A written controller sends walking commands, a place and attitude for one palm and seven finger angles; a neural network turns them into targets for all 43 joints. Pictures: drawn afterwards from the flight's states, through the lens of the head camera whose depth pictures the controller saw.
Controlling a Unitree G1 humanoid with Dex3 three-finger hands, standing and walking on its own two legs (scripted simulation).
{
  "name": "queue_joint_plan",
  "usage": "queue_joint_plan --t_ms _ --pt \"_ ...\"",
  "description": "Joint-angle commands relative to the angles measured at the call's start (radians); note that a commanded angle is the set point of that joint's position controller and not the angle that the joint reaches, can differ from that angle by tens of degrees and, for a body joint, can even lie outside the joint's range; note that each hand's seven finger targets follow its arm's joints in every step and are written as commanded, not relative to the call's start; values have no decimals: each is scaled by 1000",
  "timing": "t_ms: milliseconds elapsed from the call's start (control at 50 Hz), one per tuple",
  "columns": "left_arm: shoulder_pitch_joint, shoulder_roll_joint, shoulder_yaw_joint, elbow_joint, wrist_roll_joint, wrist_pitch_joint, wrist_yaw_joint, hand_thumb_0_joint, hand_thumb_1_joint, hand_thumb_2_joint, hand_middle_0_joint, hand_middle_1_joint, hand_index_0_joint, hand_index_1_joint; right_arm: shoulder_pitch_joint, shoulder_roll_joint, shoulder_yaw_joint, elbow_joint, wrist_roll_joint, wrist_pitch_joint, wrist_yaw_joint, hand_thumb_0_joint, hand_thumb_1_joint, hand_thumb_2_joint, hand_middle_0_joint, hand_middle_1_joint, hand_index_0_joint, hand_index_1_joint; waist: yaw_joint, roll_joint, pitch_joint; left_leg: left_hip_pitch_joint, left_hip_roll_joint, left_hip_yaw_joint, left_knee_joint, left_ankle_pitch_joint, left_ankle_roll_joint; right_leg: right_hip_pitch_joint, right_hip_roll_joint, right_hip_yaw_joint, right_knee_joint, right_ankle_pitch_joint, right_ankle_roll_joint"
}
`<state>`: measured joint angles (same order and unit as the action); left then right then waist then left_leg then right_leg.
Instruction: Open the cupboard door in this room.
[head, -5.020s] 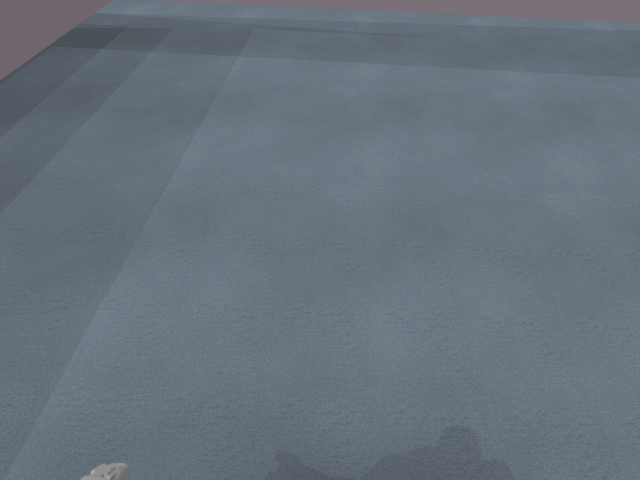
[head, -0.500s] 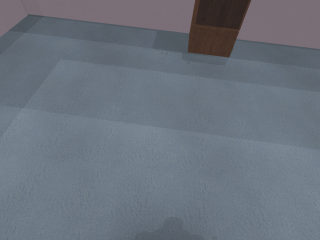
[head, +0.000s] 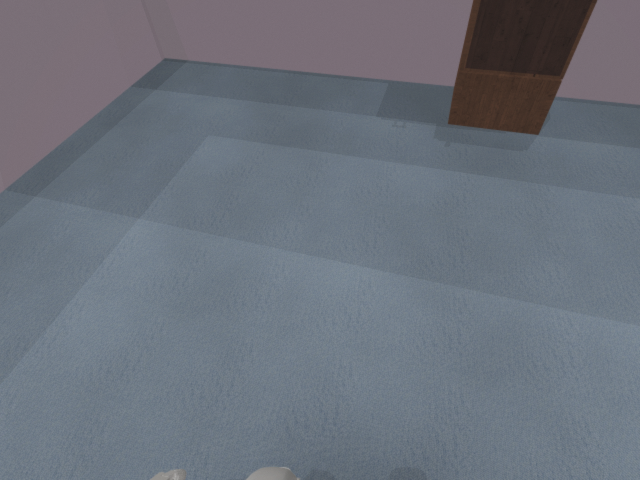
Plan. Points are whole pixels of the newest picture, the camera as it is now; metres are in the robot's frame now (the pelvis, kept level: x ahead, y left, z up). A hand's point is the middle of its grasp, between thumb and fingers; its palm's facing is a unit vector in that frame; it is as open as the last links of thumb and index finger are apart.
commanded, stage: stand and wait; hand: left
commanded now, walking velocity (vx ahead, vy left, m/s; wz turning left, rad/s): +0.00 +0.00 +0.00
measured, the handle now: out of the picture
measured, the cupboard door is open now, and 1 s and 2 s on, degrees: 0 0 0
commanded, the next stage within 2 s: turn or walk to find it in 0.30 s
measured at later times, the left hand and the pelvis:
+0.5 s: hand out of the picture -0.01 +0.23 -0.17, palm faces +0.13 -0.96 -0.23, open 7.4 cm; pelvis -0.01 +0.04 +0.01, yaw +5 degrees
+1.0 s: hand out of the picture -0.04 +0.17 -0.17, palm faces +0.12 -0.97 -0.18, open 7.3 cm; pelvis -0.02 +0.01 +0.01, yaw +5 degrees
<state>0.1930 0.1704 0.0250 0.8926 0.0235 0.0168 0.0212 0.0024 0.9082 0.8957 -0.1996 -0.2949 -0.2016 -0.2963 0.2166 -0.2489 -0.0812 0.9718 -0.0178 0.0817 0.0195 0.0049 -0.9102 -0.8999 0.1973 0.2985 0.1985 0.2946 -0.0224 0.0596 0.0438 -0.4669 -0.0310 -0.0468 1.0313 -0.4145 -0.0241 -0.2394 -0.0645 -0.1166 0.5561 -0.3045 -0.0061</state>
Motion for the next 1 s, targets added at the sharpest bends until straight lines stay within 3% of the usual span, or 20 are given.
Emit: queue_joint_plan --t_ms 0,100,140,180,200,220,240,260,300,360,440,500,520,540,560,580,600,640,720,980 --pt "-16 184 49 -63 2 -29 15 0 900 900 -200 -300 -200 -300 5 -62 -16 -61 -5 -29 2 0 -900 -900 200 300 200 300 7 -230 -5 -70 59 22 118 37 -31 34 -245 143 -259 224 -101" --pt "108 228 57 16 11 -26 12 0 900 900 -200 -300 -200 -300 -72 -19 11 -59 7 -42 -9 0 -900 -900 200 300 200 300 70 -246 -35 41 47 90 -210 -50 -30 123 -260 134 -186 475 -135" --pt "108 234 58 40 8 -23 12 0 900 900 -200 -300 -200 -300 -41 -13 19 -44 10 -51 -15 0 -900 -900 200 300 200 300 58 -266 -68 116 40 114 -356 -5 -23 140 -248 127 -144 520 -126" --pt "80 218 52 57 -3 -16 13 0 900 900 -200 -300 -200 -300 28 -20 23 -6 8 -63 -19 0 -900 -900 200 300 200 300 21 -236 -83 280 38 124 -572 185 -16 69 -206 87 -81 429 -63" --pt "88 185 44 56 -13 -11 12 0 900 900 -200 -300 -200 -300 56 -59 19 5 6 -76 -20 0 -900 -900 200 300 200 300 10 -121 -109 398 103 60 -659 319 5 -7 -158 55 4 322 -17" --pt "113 130 33 47 -17 -5 8 0 900 900 -200 -300 -200 -300 66 -129 8 7 -1 -85 -25 0 -900 -900 200 300 200 300 17 93 -126 452 276 -129 -662 532 72 -116 -76 0 92 81 38" --pt "94 102 19 46 -15 -2 9 0 900 900 -200 -300 -200 -300 57 -158 7 6 -1 -83 -31 0 -900 -900 200 300 200 300 11 171 -89 402 374 -207 -710 634 153 -158 -33 3 190 -210 60" --pt "53 101 17 59 -13 12 16 0 900 900 -200 -300 -200 -300 48 -146 10 23 -3 -87 -44 0 -900 -900 200 300 200 300 -4 246 -59 318 369 -210 -755 585 178 -129 -32 58 293 -279 60" --pt "41 108 20 93 -12 12 4 0 900 900 -200 -300 -200 -300 -1 -101 28 27 -3 -88 -56 0 -900 -900 200 300 200 300 18 162 -15 310 316 -151 -724 676 184 -148 -42 90 341 -210 49" --pt "48 99 17 114 -18 7 -5 0 900 900 -200 -300 -200 -300 -12 -114 23 33 2 -85 -57 0 -900 -900 200 300 200 300 16 95 -45 380 289 -116 -693 755 189 -147 -30 70 280 -188 60" --pt "69 76 10 126 -15 4 1 0 900 900 -200 -300 -200 -300 1 -104 18 45 0 -82 -53 0 -900 -900 200 300 200 300 13 75 -69 370 262 -118 -691 661 177 -73 -6 55 121 -129 59" --pt "148 81 5 163 -11 -11 6 0 900 900 -200 -300 -200 -300 -18 -79 21 52 8 -83 -50 0 -900 -900 200 300 200 300 49 36 -80 308 207 -79 -637 506 118 77 -9 47 -142 87 56" --pt "148 111 6 169 -7 -20 12 0 900 900 -200 -300 -200 -300 -7 -46 27 57 14 -85 -46 0 -900 -900 200 300 200 300 43 -42 -68 239 166 -47 -598 395 74 136 -61 113 -198 160 39" --pt "125 142 6 165 -6 -26 14 0 900 900 -200 -300 -200 -300 1 -14 35 50 18 -84 -41 0 -900 -900 200 300 200 300 26 -122 -48 203 113 0 -582 280 40 127 -143 199 -221 198 3" --pt "95 164 9 160 -8 -26 13 0 900 900 -200 -300 -200 -300 5 -1 41 55 14 -77 -36 0 -900 -900 200 300 200 300 15 -176 -17 208 73 32 -585 184 17 63 -189 230 -241 161 -33" --pt "79 172 12 157 -8 -29 12 0 900 900 -200 -300 -200 -300 3 1 41 62 7 -67 -38 0 -900 -900 200 300 200 300 18 -279 20 237 63 47 -559 141 10 -14 -196 255 -280 86 -56" --pt "65 160 8 156 -9 -27 11 0 900 900 -200 -300 -200 -300 12 -8 41 71 3 -63 -38 0 -900 -900 200 300 200 300 15 -288 61 264 70 47 -555 146 14 -79 -189 255 -306 17 -65" --pt "53 137 3 155 -12 -21 10 0 900 900 -200 -300 -200 -300 56 0 46 98 2 -66 -38 0 -900 -900 200 300 200 300 6 -217 76 302 87 36 -594 205 21 -117 -137 211 -299 -79 -44" --pt "83 110 0 176 -17 -19 12 0 900 900 -200 -300 -200 -300 81 6 58 128 4 -82 -42 0 -900 -900 200 300 200 300 22 -77 58 263 116 7 -666 264 30 -25 -76 151 -244 -6 -10" --pt "149 64 -8 224 -21 -28 16 0 900 900 -200 -300 -200 -300 161 36 64 172 8 -95 -54 0 -900 -900 200 300 200 300 28 -60 28 265 124 12 -684 285 31 42 -60 141 -243 82 -15"
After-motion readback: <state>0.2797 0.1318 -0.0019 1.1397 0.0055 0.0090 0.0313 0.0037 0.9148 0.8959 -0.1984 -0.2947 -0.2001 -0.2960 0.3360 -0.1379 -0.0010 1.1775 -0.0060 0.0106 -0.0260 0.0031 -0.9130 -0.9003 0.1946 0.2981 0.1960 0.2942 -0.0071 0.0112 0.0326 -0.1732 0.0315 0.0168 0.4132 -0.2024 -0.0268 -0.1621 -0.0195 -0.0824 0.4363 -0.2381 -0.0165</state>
